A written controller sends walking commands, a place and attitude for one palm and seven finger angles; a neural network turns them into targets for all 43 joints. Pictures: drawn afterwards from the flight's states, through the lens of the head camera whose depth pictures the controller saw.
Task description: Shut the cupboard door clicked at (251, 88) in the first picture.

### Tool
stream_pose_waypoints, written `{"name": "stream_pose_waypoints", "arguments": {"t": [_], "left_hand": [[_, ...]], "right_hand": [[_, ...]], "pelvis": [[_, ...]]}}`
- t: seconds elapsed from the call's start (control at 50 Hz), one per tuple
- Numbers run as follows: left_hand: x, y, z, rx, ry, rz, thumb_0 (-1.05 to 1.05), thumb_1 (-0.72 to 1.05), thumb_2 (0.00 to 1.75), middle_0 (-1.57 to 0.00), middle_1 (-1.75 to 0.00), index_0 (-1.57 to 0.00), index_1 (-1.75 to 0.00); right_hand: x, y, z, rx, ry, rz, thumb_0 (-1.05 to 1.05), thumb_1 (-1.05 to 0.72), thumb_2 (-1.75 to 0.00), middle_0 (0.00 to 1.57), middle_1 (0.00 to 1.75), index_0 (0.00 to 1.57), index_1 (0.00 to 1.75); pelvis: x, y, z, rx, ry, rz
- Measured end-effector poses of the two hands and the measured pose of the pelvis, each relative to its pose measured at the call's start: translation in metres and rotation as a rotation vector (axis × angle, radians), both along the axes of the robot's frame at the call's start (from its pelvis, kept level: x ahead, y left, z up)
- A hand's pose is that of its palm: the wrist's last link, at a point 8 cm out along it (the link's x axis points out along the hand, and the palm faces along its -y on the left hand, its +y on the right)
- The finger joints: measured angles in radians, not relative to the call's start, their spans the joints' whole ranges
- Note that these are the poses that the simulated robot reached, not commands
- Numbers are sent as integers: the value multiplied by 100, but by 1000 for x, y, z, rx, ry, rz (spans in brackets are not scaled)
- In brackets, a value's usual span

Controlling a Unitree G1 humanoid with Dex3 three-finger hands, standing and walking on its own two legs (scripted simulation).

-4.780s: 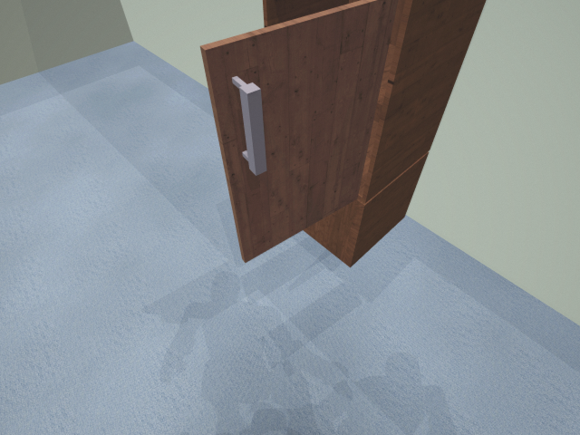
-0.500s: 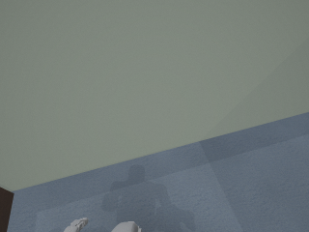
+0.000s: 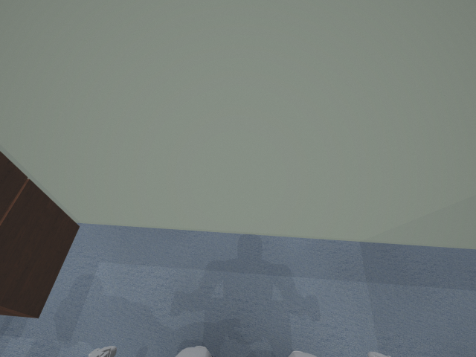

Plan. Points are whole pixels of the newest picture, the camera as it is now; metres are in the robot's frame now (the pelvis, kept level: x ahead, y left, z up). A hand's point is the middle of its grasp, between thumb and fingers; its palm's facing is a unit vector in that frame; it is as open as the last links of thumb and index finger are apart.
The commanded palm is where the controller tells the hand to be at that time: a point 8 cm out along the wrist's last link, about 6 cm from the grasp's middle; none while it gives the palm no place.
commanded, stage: turn to face it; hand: left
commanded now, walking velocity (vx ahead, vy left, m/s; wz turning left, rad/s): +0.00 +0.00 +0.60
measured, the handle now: out of the picture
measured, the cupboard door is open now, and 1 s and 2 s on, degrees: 81 81 81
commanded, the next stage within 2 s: none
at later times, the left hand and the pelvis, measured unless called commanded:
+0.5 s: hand out of the picture +0.01 +0.20 -0.16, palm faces +0.37 -0.90 -0.25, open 7.4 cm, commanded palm none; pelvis +0.01 -0.02 +0.00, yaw +20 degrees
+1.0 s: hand out of the picture -0.05 +0.14 -0.17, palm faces +0.64 -0.74 -0.21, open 7.4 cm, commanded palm none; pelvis +0.02 -0.05 +0.00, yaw +39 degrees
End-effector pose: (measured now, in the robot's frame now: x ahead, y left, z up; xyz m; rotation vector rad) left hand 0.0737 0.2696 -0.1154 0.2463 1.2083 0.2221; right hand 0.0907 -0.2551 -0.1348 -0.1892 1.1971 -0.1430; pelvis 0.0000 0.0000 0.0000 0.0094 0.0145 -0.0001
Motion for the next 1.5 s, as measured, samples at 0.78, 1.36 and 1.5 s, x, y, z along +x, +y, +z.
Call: {"name": "stream_pose_waypoints", "arguments": {"t": [0.78,1.36,1.5], "left_hand": [[-100,-68,13,18,-29,473,1,91,90,-20,-29,-20,-30],[-178,-112,7,42,-55,863,1,91,90,-20,-29,-20,-30],[-193,-155,7,-25,-18,962,1,90,90,-21,-30,-20,-30]], "right_hand": [[116,-6,-5,2,86,442,0,-91,-90,20,30,20,30],[202,73,-6,-4,40,847,0,-90,-90,21,30,20,30],[217,97,7,-2,54,936,0,-91,-90,20,30,20,30]], "pelvis": [[23,-61,7,23,-7,518],[44,-79,0,8,-9,901],[47,-80,12,34,-4,1002]]}}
